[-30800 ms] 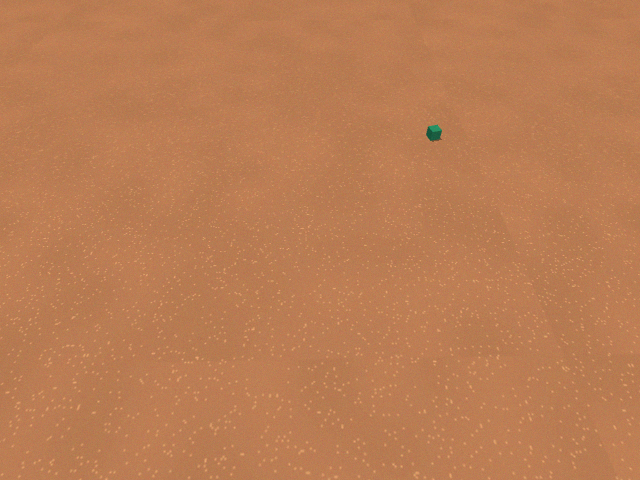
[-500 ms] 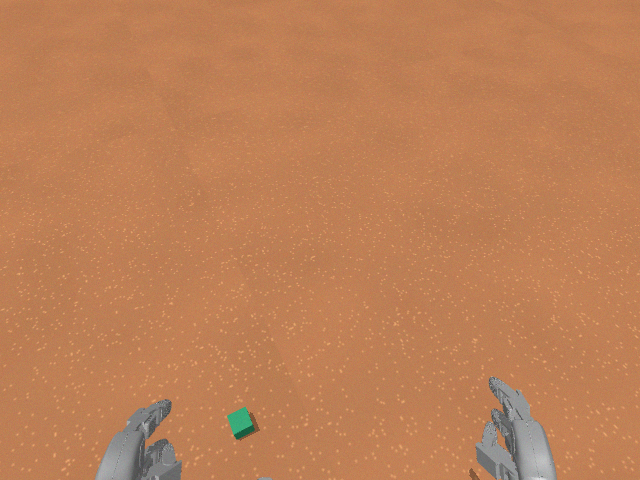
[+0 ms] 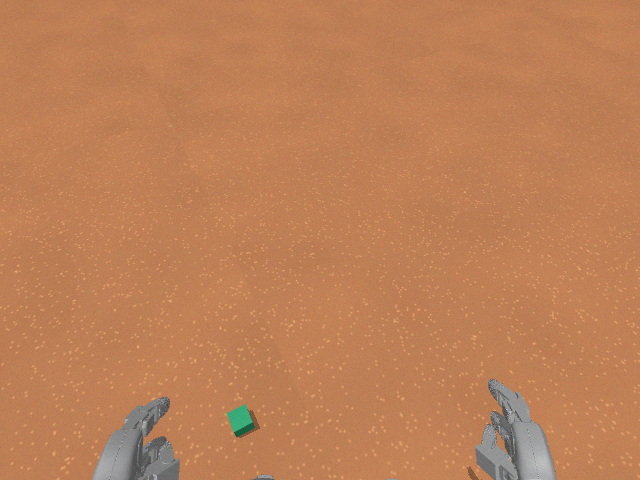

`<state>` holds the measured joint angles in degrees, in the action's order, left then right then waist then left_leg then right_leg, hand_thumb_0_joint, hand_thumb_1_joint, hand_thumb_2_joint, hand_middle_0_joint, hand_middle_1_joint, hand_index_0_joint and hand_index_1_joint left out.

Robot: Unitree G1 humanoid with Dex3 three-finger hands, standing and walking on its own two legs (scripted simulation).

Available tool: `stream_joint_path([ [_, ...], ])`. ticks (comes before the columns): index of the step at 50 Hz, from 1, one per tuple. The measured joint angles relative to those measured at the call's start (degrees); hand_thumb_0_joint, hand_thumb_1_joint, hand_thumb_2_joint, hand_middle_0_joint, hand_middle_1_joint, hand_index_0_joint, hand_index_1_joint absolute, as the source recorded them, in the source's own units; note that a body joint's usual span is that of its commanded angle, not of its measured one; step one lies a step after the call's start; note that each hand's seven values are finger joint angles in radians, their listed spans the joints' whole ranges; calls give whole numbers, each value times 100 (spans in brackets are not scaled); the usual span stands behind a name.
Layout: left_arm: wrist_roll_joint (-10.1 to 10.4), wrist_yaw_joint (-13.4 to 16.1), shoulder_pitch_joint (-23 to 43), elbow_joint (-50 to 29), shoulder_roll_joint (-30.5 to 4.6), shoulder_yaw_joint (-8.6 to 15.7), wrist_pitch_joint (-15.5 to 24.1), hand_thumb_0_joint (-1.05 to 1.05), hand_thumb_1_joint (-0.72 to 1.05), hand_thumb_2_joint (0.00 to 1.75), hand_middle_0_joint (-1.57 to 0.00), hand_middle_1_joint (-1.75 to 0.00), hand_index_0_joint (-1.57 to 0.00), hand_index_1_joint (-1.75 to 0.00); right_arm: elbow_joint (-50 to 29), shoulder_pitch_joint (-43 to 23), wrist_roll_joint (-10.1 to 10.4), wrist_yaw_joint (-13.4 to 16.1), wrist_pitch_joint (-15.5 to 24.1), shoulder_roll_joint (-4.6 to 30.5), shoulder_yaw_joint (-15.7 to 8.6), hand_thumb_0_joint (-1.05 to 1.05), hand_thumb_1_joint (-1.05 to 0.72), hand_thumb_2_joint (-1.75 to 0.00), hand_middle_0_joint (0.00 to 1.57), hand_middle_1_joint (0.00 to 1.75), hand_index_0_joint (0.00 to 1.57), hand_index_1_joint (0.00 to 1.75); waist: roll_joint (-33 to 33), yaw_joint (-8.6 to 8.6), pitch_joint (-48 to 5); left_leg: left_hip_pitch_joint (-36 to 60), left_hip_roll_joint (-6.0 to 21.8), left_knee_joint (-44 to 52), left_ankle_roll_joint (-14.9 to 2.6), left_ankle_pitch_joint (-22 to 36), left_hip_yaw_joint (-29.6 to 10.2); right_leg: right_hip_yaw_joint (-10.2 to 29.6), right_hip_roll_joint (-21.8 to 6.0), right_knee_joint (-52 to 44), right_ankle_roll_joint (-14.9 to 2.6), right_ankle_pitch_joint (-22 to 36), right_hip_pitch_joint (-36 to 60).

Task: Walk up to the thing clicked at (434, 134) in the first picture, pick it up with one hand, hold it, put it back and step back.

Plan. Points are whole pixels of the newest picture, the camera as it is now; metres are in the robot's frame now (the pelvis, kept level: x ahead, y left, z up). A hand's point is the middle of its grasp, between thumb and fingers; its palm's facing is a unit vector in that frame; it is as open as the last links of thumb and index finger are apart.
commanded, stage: home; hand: left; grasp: from above
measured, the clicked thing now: (241, 420) +0.39 +0.21 -0.69
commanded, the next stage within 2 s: stand in 0.36 s
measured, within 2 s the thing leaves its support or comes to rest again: neither
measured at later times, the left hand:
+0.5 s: hand (180, 468) +0.17 +0.18 -0.05, palm faces +0.02 -0.97 -0.26, open 7.4 cm
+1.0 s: hand out of the picture +0.05 +0.23 -0.10, palm faces +0.05 -0.94 -0.32, open 7.4 cm
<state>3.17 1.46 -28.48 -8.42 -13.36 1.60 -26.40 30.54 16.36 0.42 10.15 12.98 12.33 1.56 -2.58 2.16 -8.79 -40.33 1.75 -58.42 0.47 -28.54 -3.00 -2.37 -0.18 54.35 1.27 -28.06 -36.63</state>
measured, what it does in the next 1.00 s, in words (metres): rises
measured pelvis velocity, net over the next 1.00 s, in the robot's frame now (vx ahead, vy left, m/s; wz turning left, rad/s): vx -0.01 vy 0.00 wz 0.01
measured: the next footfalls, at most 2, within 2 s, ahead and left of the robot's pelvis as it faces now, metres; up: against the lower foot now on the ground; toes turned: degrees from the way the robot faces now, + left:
none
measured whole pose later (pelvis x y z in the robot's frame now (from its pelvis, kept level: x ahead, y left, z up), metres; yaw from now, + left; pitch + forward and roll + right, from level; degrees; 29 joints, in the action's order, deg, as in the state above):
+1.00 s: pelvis -0.01 +0.00 +0.05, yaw +1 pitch -2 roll +0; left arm -1.7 1.8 -13.0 55.0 -15.9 2.1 -1.2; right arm 57.5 10.1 -2.1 0.8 0.3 16.1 -2.2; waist -0.5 -1.2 3.3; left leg -13.2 -0.2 -31.5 0.1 -15.9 -1.3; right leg -1.3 -2.1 30.7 1.5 -17.1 -11.2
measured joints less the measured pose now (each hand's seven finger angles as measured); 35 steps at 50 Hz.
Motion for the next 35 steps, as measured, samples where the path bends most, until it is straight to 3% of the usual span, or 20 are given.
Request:
stream_joint_path([
  [23,28,1,-18,-21,-1,-3,-19,2,90,90,-20,-30,-20,-29,-43,-17,10,-10,-51,50,-31,1,-90,-90,20,30,20,30,-5,-2,-12,-4,14,3,54,0,-35,-30,17,57,-51,-40,-24],
  [26,-370,54,741,1379,-112,-169,1062,1,90,90,-20,-30,-20,-29,588,-369,-405,-314,-385,140,-118,1,-90,-90,20,30,20,30,168,-205,532,556,-66,291,19,141,66,58,-69,-71,-71,19,449],
  [28,-517,57,1195,2376,-176,-148,1546,1,90,90,-20,-30,-20,-30,1001,-575,-529,-575,-724,244,-91,1,-90,-90,20,30,20,30,280,-294,727,836,-123,570,13,289,121,105,-128,-235,-77,109,670],
  [31,-582,32,1507,3360,-284,-68,1926,1,90,90,-20,-30,-21,-30,1349,-688,-455,-841,-938,322,-168,1,-90,-90,21,30,20,30,374,-337,966,1200,-174,939,-1,472,178,155,-182,-494,-56,244,972],
  [35,-574,36,1561,4285,-348,42,2188,1,90,90,-20,-30,-20,-30,1657,-652,-360,-973,-1068,389,-333,1,-90,-90,21,30,20,30,382,-337,1082,1556,-179,1303,-18,627,211,180,-189,-851,-28,407,1314],
])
